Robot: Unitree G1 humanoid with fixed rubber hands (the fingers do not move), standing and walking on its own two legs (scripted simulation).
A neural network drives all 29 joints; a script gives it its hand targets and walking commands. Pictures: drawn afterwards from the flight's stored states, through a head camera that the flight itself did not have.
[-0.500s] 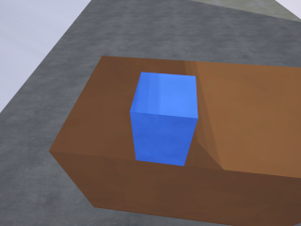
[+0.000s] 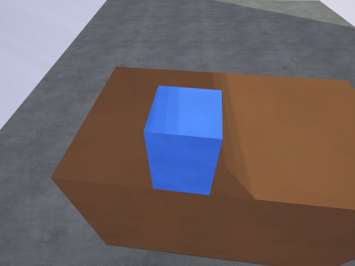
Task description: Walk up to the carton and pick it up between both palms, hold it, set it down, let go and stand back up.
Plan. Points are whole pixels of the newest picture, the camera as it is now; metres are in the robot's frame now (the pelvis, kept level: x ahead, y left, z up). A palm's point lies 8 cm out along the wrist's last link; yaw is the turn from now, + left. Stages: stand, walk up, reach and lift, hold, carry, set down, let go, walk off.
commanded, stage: stand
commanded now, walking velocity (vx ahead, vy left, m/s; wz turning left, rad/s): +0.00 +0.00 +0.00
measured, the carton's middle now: (184, 142) +0.41 -0.01 +0.03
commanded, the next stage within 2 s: none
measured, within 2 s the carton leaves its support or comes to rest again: neither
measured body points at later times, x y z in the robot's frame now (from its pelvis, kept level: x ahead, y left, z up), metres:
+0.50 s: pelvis +0.01 -0.02 +0.00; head +0.02 -0.03 +0.45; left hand -0.01 +0.19 -0.16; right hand -0.02 -0.22 -0.17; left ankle +0.02 +0.14 -0.74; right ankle +0.01 -0.06 -0.74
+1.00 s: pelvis +0.04 -0.03 +0.00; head +0.05 -0.04 +0.45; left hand -0.01 +0.17 -0.16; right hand +0.01 -0.23 -0.18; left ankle +0.02 +0.14 -0.74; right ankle +0.01 -0.06 -0.74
